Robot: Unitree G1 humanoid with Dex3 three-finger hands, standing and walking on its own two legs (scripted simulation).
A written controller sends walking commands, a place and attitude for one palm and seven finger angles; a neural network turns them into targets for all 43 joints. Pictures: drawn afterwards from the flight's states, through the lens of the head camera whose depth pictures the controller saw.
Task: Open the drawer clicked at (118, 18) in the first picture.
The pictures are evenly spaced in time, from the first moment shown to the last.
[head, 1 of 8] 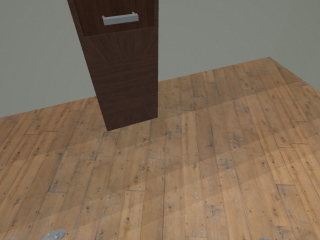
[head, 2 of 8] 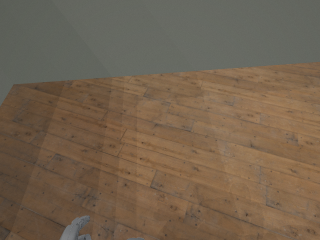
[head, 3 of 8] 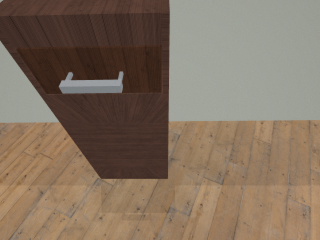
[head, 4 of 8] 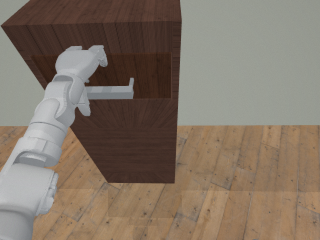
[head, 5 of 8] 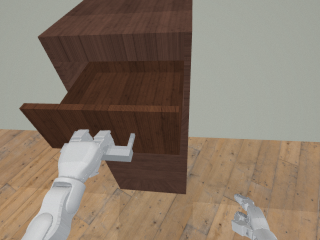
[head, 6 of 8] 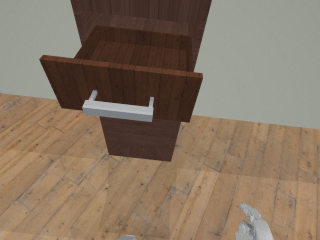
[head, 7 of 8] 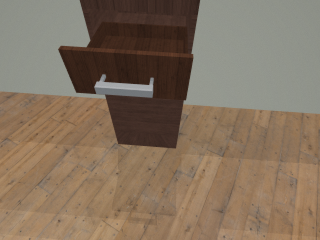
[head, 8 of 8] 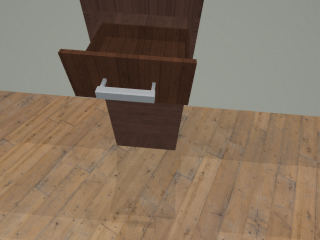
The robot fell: no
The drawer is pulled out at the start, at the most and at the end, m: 0.00 0.30 0.28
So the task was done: yes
